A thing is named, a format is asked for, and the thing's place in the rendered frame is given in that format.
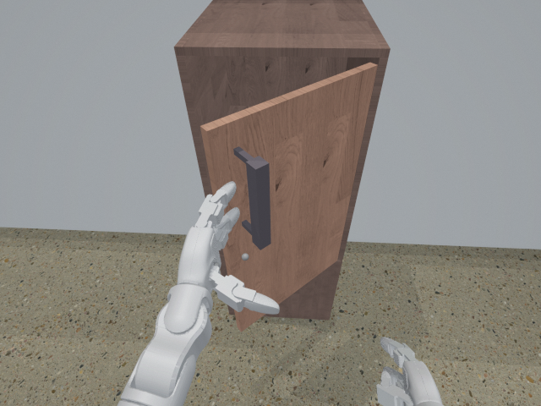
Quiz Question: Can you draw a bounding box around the cupboard door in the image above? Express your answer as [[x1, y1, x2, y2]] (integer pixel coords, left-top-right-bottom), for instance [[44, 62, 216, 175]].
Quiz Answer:
[[200, 63, 378, 332]]

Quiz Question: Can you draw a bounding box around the handle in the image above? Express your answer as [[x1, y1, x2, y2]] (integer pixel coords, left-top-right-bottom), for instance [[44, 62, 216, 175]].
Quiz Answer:
[[233, 147, 271, 250]]

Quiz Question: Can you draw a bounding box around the left robot hand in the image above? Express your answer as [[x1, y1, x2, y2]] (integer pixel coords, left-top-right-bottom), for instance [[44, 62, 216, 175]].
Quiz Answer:
[[177, 181, 280, 315]]

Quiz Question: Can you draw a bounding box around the left robot forearm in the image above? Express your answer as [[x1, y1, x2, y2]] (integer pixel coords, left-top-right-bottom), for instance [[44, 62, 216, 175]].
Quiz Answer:
[[117, 283, 213, 406]]

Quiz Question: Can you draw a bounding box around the right robot hand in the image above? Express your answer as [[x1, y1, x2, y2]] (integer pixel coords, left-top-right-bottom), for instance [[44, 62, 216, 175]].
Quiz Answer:
[[376, 337, 443, 406]]

